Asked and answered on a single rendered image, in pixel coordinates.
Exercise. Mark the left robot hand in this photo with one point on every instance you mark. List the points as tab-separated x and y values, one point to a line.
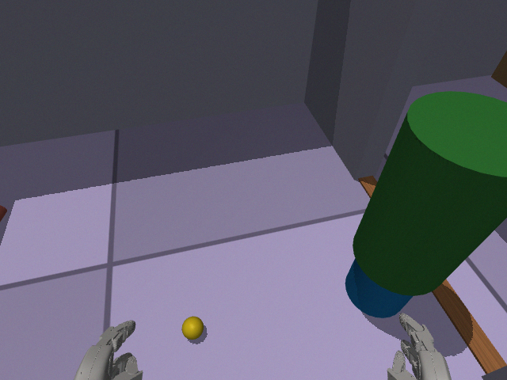
98	363

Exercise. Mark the potted plant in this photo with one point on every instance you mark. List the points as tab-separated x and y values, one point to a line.
442	192

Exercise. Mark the right robot hand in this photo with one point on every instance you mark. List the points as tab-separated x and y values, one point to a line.
427	363

